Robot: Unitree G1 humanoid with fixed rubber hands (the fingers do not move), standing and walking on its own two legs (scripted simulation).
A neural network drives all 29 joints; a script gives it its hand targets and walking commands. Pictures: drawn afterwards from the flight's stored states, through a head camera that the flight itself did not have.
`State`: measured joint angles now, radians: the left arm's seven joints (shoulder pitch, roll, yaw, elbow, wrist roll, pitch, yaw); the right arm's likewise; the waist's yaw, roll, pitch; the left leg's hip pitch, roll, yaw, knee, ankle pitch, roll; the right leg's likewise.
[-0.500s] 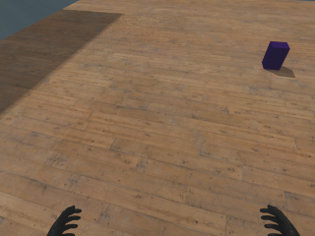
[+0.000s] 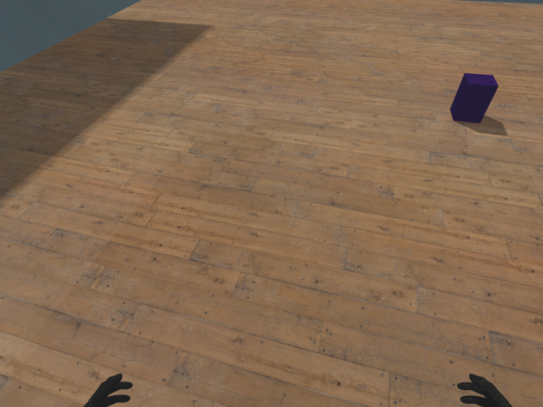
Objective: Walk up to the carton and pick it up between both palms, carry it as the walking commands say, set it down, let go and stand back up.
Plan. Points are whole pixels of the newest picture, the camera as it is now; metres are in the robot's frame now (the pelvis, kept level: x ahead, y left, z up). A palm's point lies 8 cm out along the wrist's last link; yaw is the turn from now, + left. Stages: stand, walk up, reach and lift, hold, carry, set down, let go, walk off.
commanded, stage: stand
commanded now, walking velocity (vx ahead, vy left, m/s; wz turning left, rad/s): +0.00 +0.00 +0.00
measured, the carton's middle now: (472, 98) +2.09 -1.30 -0.64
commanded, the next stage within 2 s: walk up in 1.40 s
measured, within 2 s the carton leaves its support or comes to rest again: neither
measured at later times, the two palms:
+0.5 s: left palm out of the picture +0.11 +0.31 -0.09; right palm out of the picture +0.11 -0.30 -0.09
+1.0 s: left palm out of the picture +0.10 +0.31 -0.09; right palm out of the picture +0.10 -0.31 -0.10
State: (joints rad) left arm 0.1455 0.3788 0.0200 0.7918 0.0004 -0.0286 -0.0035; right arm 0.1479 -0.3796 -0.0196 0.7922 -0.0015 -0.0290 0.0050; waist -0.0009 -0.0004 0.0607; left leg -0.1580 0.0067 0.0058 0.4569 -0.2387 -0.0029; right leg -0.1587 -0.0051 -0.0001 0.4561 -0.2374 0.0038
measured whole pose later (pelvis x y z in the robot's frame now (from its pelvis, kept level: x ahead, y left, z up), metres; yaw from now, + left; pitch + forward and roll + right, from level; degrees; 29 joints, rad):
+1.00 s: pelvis +0.00 +0.00 +0.01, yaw +0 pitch -3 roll +0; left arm 0.13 0.38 0.02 0.99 -0.01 -0.03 0.01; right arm 0.13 -0.38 -0.02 0.99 0.00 -0.03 -0.01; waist 0.00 0.00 0.05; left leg -0.11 0.01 0.01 0.34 -0.18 0.00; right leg -0.11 0.00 0.00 0.34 -0.18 0.00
